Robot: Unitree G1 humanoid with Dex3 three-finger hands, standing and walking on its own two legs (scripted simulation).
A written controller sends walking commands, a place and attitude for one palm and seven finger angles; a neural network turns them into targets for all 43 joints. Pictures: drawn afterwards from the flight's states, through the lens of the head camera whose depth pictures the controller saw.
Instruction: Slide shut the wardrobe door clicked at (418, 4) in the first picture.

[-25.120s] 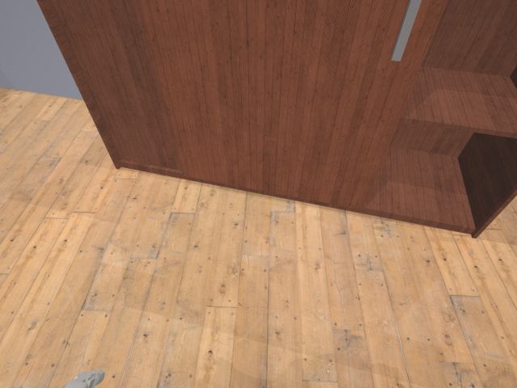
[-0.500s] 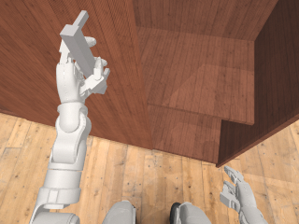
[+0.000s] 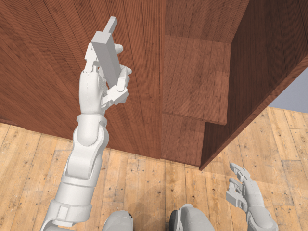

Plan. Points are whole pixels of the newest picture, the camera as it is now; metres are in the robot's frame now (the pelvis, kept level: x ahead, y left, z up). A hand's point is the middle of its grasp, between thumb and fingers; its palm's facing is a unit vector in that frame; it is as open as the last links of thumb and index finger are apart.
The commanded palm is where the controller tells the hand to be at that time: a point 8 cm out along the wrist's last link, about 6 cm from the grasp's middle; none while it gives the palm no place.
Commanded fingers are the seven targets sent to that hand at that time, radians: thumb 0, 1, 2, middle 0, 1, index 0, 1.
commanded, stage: step sideways, sliding the door along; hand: left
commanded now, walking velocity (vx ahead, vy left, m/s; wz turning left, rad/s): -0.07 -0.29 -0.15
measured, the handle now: (117, 65) +0.42 +0.15 +0.15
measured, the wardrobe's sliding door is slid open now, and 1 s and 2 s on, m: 0.25 0.00 0.00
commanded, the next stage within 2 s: stop walking and hold the door there in 0.82 s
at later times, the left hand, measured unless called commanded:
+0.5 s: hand (225, 108) +0.35 -0.08 +0.14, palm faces -0.06 -1.00 -0.06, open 6.5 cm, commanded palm +0.33 -0.08 +0.15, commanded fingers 0.00 0.90 0.90 -0.45 -1.40 -0.45 -1.40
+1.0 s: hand (249, 110) +0.35 -0.12 +0.14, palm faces +0.17 -0.97 -0.17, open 6.5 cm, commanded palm +0.32 -0.09 +0.14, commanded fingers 0.00 0.90 0.90 -0.45 -1.40 -0.45 -1.40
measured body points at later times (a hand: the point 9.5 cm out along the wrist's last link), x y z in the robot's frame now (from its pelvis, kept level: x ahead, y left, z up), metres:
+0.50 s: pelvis -0.04 -0.14 -0.01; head +0.05 -0.16 +0.42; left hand +0.34 -0.03 +0.15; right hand +0.16 -0.35 -0.13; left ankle -0.03 +0.08 -0.73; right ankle -0.01 -0.23 -0.73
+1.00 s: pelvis -0.08 -0.29 +0.00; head -0.01 -0.30 +0.44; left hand +0.33 -0.07 +0.15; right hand +0.08 -0.51 -0.13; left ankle -0.06 -0.07 -0.73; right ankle -0.07 -0.45 -0.71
